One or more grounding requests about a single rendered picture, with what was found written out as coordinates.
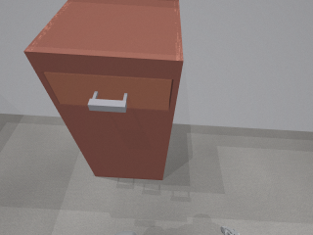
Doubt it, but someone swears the drawer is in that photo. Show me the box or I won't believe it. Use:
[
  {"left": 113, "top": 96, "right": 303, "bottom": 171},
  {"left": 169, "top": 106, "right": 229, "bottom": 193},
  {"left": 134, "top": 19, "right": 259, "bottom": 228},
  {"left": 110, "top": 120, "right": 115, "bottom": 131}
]
[{"left": 44, "top": 71, "right": 172, "bottom": 111}]

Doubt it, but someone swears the handle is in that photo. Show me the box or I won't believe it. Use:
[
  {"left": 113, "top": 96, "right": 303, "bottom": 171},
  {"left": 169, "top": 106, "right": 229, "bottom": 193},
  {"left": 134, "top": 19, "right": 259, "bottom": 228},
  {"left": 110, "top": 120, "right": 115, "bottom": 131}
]
[{"left": 87, "top": 91, "right": 128, "bottom": 113}]

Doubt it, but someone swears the cabinet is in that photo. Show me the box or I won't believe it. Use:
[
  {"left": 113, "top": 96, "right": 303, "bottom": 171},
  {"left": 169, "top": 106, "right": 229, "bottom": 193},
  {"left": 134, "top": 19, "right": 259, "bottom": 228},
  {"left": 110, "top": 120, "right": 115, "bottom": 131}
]
[{"left": 24, "top": 0, "right": 184, "bottom": 180}]

